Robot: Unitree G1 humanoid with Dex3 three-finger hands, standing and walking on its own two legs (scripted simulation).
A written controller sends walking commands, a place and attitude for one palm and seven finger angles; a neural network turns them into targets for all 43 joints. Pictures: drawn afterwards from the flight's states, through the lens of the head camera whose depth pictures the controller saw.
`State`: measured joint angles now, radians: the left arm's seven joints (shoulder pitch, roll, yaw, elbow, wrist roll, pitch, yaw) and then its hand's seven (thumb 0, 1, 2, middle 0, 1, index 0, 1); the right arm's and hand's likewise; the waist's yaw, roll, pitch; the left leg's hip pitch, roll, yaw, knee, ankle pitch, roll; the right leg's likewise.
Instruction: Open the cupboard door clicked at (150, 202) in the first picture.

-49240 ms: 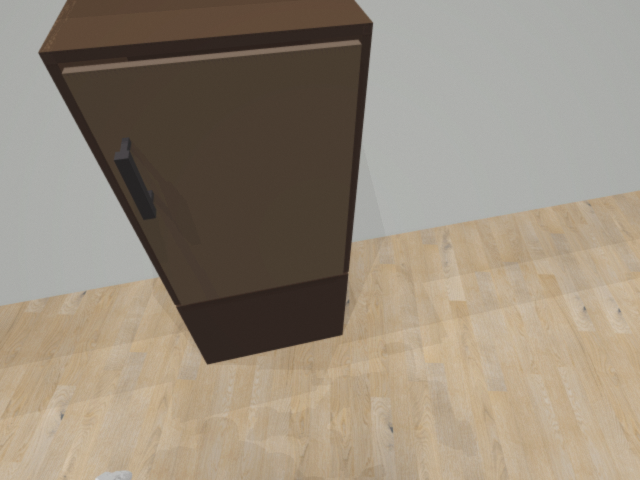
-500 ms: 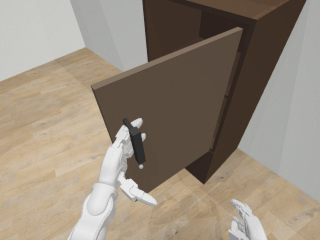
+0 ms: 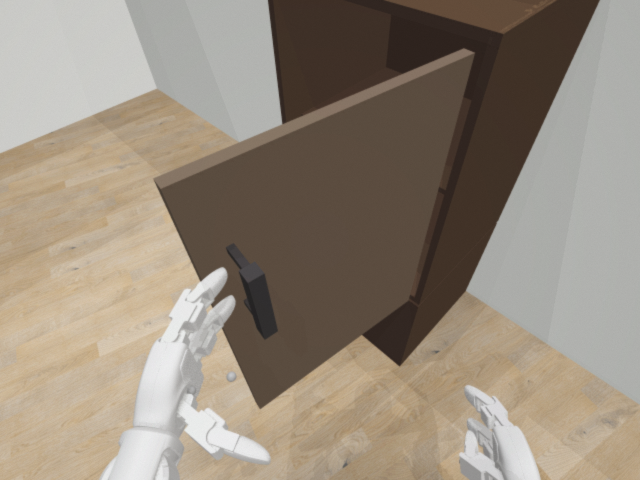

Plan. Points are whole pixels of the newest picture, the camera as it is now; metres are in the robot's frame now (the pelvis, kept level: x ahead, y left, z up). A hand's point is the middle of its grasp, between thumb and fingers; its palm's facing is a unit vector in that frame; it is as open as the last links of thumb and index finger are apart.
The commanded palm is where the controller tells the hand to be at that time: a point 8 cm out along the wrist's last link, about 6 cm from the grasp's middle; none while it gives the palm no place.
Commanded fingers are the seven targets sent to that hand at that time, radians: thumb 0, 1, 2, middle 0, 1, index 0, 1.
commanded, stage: slide the hand sideways off the handle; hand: left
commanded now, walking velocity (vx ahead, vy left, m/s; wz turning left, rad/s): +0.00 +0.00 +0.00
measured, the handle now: (251, 292) +0.31 +0.11 +0.09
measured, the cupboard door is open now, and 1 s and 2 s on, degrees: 81 81 81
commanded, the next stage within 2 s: draw the hand back to the body in 0.48 s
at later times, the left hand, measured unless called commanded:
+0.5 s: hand (181, 405) +0.18 +0.16 +0.08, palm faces +0.01 -1.00 -0.06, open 16.3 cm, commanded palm +0.15 +0.21 +0.09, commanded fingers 0.00 -0.50 0.30 -0.15 -0.30 -0.15 -0.30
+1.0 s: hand (137, 381) +0.19 +0.19 +0.11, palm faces +0.00 -1.00 -0.08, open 16.3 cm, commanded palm +0.15 +0.25 +0.13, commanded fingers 0.00 -0.43 0.33 -0.15 -0.30 -0.15 -0.30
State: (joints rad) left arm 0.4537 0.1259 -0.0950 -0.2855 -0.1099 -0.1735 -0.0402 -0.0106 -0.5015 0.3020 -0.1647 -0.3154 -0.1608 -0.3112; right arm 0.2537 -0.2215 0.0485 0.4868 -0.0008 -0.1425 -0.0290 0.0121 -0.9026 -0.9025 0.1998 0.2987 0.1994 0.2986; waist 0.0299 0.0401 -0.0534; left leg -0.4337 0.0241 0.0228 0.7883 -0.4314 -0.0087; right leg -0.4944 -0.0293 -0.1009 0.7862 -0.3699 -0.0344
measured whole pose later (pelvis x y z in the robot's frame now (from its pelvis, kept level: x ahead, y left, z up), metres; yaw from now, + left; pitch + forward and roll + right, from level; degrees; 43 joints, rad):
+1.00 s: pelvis +0.01 +0.02 +0.00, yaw +1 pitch +3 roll -2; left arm 0.52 0.24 0.15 -0.38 -0.27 -0.09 -0.24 -0.01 -0.50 0.30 -0.15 -0.30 -0.15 -0.30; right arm 0.26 -0.23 0.07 0.53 0.04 -0.24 -0.08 0.01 -0.90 -0.90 0.20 0.30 0.20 0.30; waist 0.04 0.06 -0.06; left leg -0.40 0.02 0.00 0.79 -0.45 0.01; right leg -0.43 -0.03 -0.12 0.74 -0.36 -0.01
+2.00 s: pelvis +0.02 +0.01 +0.04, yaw -1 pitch -5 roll -1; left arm 0.46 0.33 0.32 -0.40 -0.05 -0.08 0.11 0.01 0.84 0.88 -0.20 -0.31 -0.21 -0.31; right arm 0.19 -0.23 0.02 0.65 -0.01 -0.11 -0.07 0.01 -0.90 -0.90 0.20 0.30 0.20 0.30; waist 0.08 0.07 0.04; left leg -0.02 0.02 0.04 0.39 -0.28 0.01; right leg -0.08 -0.01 -0.08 0.37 -0.21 -0.01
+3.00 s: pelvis -0.08 +0.04 +0.01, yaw -1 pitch +0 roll -1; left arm 0.54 0.40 0.43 -0.56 -0.01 -0.21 0.16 0.02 0.88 0.90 -0.21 -0.31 -0.21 -0.31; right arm 0.20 -0.22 0.01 0.57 0.00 -0.08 -0.09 0.01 -0.90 -0.90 0.20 0.30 0.20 0.30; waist 0.01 -0.01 0.06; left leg -0.41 -0.01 0.05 0.67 -0.28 0.04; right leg -0.44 -0.04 -0.06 0.58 -0.15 0.01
